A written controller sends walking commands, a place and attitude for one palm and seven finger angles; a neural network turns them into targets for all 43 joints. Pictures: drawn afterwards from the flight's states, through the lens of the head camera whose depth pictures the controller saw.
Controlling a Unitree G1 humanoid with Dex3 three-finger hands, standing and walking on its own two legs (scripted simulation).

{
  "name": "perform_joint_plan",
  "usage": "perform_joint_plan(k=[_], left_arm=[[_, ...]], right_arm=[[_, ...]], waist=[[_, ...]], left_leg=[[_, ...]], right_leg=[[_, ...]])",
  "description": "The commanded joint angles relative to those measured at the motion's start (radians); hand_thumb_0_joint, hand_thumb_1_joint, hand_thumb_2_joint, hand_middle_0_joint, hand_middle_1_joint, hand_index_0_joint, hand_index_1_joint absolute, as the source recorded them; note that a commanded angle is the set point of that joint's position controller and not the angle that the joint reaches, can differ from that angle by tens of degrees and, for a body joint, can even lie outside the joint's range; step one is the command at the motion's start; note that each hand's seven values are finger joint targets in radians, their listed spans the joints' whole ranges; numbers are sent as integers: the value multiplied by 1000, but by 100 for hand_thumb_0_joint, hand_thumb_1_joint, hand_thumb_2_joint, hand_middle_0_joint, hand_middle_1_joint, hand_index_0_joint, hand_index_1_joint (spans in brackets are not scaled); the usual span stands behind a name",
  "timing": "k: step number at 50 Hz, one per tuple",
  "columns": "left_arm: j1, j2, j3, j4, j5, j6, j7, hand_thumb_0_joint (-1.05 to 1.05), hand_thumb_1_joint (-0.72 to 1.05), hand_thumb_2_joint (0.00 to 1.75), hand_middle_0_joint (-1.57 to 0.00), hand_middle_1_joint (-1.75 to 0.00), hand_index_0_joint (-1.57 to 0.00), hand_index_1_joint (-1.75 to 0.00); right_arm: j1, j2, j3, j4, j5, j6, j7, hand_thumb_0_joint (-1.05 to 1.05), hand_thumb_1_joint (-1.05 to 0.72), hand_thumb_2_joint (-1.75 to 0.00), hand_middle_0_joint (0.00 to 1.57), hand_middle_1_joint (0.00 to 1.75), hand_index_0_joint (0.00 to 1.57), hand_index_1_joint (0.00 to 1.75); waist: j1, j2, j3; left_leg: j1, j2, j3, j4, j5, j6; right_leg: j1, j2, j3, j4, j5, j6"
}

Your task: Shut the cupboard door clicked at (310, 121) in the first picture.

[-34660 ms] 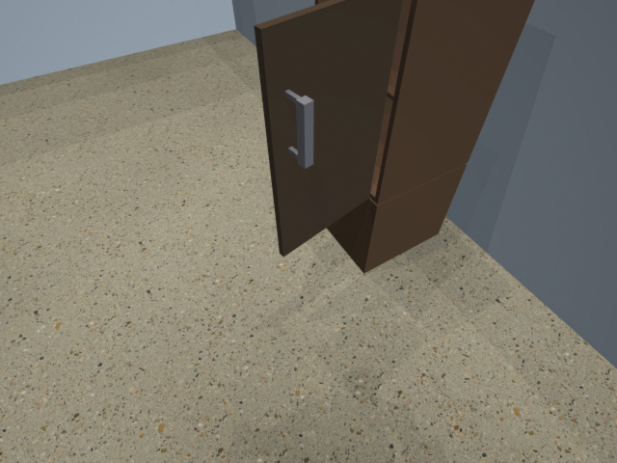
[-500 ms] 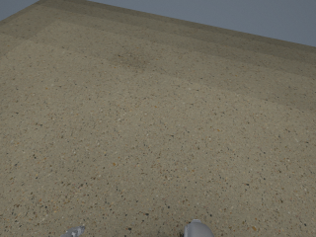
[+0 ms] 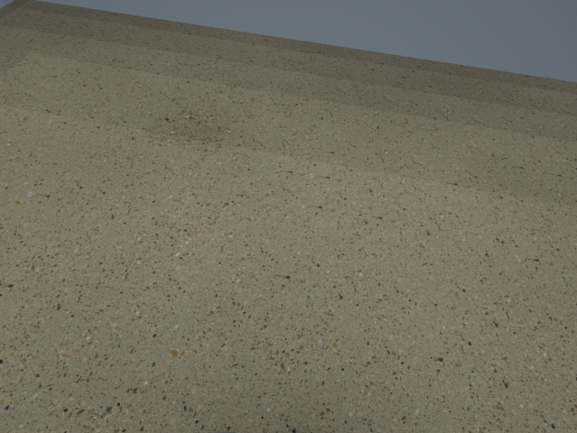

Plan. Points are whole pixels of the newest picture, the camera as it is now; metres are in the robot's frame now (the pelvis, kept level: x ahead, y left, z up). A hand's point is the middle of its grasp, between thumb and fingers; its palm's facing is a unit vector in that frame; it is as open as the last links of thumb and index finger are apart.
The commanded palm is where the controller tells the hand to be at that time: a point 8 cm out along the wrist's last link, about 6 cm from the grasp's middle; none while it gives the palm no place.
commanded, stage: turn to face it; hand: left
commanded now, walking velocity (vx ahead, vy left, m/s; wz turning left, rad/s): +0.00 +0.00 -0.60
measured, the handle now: out of the picture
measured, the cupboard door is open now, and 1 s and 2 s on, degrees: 62 62 62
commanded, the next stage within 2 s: none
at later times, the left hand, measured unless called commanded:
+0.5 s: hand (203, 380) +0.21 +0.15 -0.15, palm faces -0.30 -0.92 -0.26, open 7.4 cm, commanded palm none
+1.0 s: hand (251, 324) +0.31 +0.08 -0.15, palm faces -0.58 -0.77 -0.25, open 7.4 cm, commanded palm none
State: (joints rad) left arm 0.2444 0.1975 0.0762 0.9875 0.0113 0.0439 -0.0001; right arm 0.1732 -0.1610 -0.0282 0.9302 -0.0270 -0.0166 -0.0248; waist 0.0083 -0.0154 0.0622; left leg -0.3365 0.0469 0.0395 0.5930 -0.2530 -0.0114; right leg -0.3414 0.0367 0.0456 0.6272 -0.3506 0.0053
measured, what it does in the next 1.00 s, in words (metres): steps on the spot, turning right: right foot, then left foot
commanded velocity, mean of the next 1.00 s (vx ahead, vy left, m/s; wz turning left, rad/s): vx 0.00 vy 0.00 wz -0.60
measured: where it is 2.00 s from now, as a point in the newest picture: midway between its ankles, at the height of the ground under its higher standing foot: outside the picture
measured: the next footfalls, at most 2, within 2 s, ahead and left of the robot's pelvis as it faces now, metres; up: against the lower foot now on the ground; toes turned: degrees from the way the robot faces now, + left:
right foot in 0.34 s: +0.06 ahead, -0.15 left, +0.00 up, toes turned -18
left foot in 0.64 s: +0.18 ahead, +0.10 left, +0.00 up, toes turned -20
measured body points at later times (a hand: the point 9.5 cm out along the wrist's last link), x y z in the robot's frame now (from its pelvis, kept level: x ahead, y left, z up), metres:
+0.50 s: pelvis +0.05 -0.02 +0.00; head +0.10 -0.04 +0.45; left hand +0.23 +0.20 -0.13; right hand +0.04 -0.30 -0.14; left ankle +0.07 +0.12 -0.67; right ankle +0.02 -0.13 -0.73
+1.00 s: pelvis +0.08 -0.01 +0.00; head +0.12 -0.04 +0.45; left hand +0.34 +0.13 -0.13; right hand -0.04 -0.24 -0.14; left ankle +0.15 +0.11 -0.73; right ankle +0.01 -0.10 -0.72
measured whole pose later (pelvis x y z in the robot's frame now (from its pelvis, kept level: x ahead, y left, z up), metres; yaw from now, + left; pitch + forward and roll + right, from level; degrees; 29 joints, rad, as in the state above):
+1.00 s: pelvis +0.08 -0.01 +0.00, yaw -37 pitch +0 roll -1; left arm 0.10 0.26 0.07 0.86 0.02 0.07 -0.04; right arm 0.26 -0.22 -0.04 0.90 -0.03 0.02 -0.01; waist -0.02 0.03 0.10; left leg -0.25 0.19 0.23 0.61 -0.34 -0.05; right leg -0.29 -0.02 -0.09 0.63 -0.34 0.02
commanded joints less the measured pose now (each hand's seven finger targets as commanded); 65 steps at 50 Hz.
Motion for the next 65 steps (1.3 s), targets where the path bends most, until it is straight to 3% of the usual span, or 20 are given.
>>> perform_joint_plan(k=[1, 5, 11, 14, 15, 16, 17, 18, 23, 30, 32, 33, 38, 45, 48, 49, 50, 52, 57, 65], left_arm=[[-74, 102, 30, -134, 9, -12, -15, 0, 90, 90, -20, -30, -20, -30], [-67, 81, 21, -134, 4, 2, -27, 0, 90, 90, -20, -30, -20, -30], [-115, 80, 15, -171, 10, 0, -33, 0, 90, 90, -20, -30, -20, -30], [-45, 108, 20, -161, 12, -10, -32, 0, 90, 90, -20, -30, -20, -30], [25, 152, 29, -143, 15, -18, -29, 0, 90, 90, -20, -30, -20, -30], [84, 257, 48, -128, 24, -29, -16, 0, 90, 90, -20, -30, -20, -30], [119, 303, 51, -116, 9, -31, -4, 0, 90, 90, -20, -30, -20, -30], [99, 299, 56, -127, 9, -27, 9, 0, 90, 90, -20, -30, -20, -30], [-98, 234, 33, -191, 17, -23, 11, 0, 90, 90, -20, -30, -20, -30], [-134, 243, 42, -191, 8, -7, -1, 0, 90, 90, -20, -30, -20, -30], [-94, 132, 18, -219, -6, 3, -13, 0, 90, 90, -20, -30, -20, -30], [-103, 145, 19, -236, -1, -2, -17, 0, 90, 90, -20, -30, -20, -30], [-134, 127, 21, -195, 3, 12, -40, 0, 90, 90, -20, -30, -20, -30], [-174, 102, 11, -208, 5, 10, -45, 0, 90, 90, -20, -30, -20, -30], [-89, 124, 16, -185, 6, 3, -40, 0, 90, 90, -20, -30, -20, -30], [-25, 164, 24, -166, 10, -5, -35, 0, 90, 90, -20, -30, -20, -30], [31, 265, 42, -148, 19, -19, -23, 0, 90, 90, -20, -30, -20, -30], [55, 305, 52, -140, 6, -17, 5, 0, 90, 90, -20, -30, -20, -30], [-121, 223, 30, -190, 14, -23, 10, 0, 90, 90, -20, -30, -20, -30], [-91, 246, 44, -176, 12, -13, 1, 0, 90, 90, -20, -30, -20, -30]], right_arm=[[102, -242, -47, -52, -11, -2, -22, 0, -90, -90, 20, 30, 20, 30], [66, -216, -43, -66, -6, 4, -22, 0, -90, -90, 20, 30, 20, 30], [89, -241, -64, -58, -3, 18, -12, 0, -90, -90, 20, 30, 20, 30], [45, -257, -73, -71, 3, 25, -4, 0, -90, -90, 20, 30, 20, 30], [29, -250, -73, -83, 10, 26, 2, 0, -90, -90, 20, 30, 20, 30], [12, -179, -60, -118, 18, 27, 8, 0, -90, -90, 20, 30, 20, 30], [-34, -163, -46, -158, 18, 39, 6, 0, -90, -90, 20, 30, 20, 30], [-67, -163, -43, -161, 18, 48, -4, 0, -90, -90, 20, 30, 20, 30], [1, -172, -39, -117, 13, 44, 9, 0, -90, -90, 20, 30, 20, 30], [123, -177, -37, -99, 21, 22, -1, 0, -90, -90, 20, 30, 20, 30], [172, -331, -62, -102, 2, 6, -4, 0, -90, -90, 20, 30, 20, 30], [181, -353, -59, -120, -5, 11, -10, 0, -90, -90, 20, 30, 20, 30], [93, -255, -37, -127, -6, 6, -22, 0, -90, -90, 20, 30, 20, 30], [125, -279, -61, -90, -4, 19, -9, 0, -90, -90, 20, 30, 20, 30], [74, -287, -69, -96, 2, 28, -1, 0, -90, -90, 20, 30, 20, 30], [64, -273, -69, -103, 9, 29, 5, 0, -90, -90, 20, 30, 20, 30], [48, -202, -56, -135, 17, 32, 10, 0, -90, -90, 20, 30, 20, 30], [-38, -194, -45, -175, 15, 55, -1, 0, -90, -90, 20, 30, 20, 30], [25, -186, -45, -115, 11, 48, 9, 0, -90, -90, 20, 30, 20, 30], [48, -171, -39, -129, 23, 30, -2, 0, -90, -90, 20, 30, 20, 30]], waist=[[-37, 196, -57], [-21, 170, -91], [-49, 228, -92], [4, 186, -100], [45, 109, -124], [70, -182, -149], [89, -234, -113], [83, -195, -102], [-8, -133, -129], [-59, -131, -125], [-59, 311, -151], [-68, 276, -139], [-28, 193, -103], [-53, 239, -112], [1, 209, -108], [32, 119, -129], [61, -181, -145], [75, -223, -91], [-19, -149, -109], [-21, -143, -127]], left_leg=[[189, 376, -320, -313, 253, 188], [263, 302, -59, -226, 546, 157], [287, 302, 38, -162, 561, 130], [209, 281, 93, -37, 467, 68], [118, 235, 135, 99, 361, 22], [-126, 103, 196, 317, -44, -39], [-238, 28, 91, 500, -406, -60], [-289, 47, -17, 588, -379, -53], [-175, 47, -16, 450, -192, -73], [119, -15, 16, -83, 22, -62], [284, 334, -351, -289, 186, 72], [210, 443, -418, -297, 242, 166], [268, 296, -84, -202, 607, 137], [262, 319, 21, -167, 506, 129], [157, 303, 79, -66, 345, 68], [70, 259, 114, 51, 238, 22], [-144, 131, 189, 258, -118, -45], [-289, 57, -10, 565, -366, -57], [-187, 58, -25, 475, -168, -76], [2, -23, -4, 29, -95, -64]], right_leg=[[-230, -48, -20, 433, -190, 21], [-181, -79, -77, 377, -120, 46], [-70, -47, -150, 136, -64, 29], [104, -32, -173, -87, 126, 6], [240, -75, -112, -185, 270, -19], [410, -300, 192, -248, 557, -112], [354, -446, 333, -262, 803, -225], [318, -423, 358, -268, 706, -261], [195, -270, 164, -247, 485, -183], [53, -201, 219, -140, 379, -108], [-182, 17, 16, 191, -135, 10], [-179, -5, -12, 381, -296, 18], [-213, -72, -53, 507, -143, 56], [-51, -48, -137, 162, -107, 32], [130, -33, -160, -80, 80, 8], [258, -67, -108, -195, 184, -17], [403, -290, 183, -287, 392, -99], [272, -413, 374, -313, 548, -235], [183, -260, 185, -271, 431, -181], [146, -220, 296, -190, 487, -159]])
